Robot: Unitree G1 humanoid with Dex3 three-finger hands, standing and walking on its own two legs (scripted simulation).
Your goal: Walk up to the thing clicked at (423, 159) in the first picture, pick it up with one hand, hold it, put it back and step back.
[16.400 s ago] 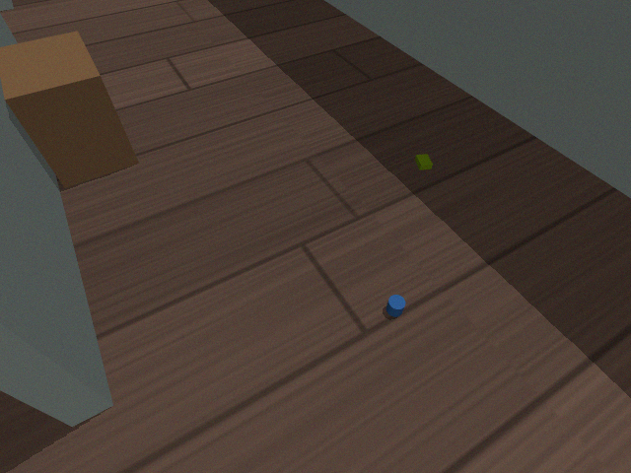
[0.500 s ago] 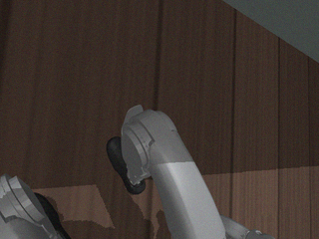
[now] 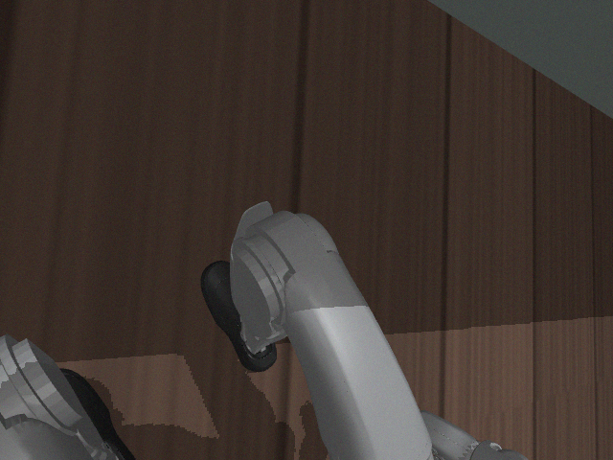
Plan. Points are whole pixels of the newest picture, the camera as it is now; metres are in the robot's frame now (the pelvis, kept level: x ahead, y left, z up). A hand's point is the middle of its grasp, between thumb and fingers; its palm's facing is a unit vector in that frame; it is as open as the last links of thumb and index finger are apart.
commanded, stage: close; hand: left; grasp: from above
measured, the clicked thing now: out of the picture +0.46 +0.31 -0.31
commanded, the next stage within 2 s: settle in 0.46 s
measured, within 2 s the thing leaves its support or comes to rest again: leaves its support in 0.88 s
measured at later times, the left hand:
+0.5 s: hand out of the picture +0.45 +0.31 -0.27, palm faces -0.29 -0.32 -0.90, open 10.2 cm
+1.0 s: hand out of the picture +0.46 +0.31 -0.25, palm faces -0.26 -0.33 -0.91, open 10.1 cm
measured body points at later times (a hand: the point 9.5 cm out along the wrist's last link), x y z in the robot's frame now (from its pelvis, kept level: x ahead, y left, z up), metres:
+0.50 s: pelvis +0.00 +0.00 +0.00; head +0.31 +0.11 +0.31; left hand +0.46 +0.32 -0.22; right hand +0.00 -0.24 -0.03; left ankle +0.07 +0.13 -0.29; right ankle +0.14 -0.12 -0.29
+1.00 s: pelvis +0.00 +0.00 +0.01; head +0.30 +0.11 +0.33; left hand +0.47 +0.33 -0.20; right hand +0.01 -0.24 -0.03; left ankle +0.07 +0.13 -0.29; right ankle +0.14 -0.12 -0.29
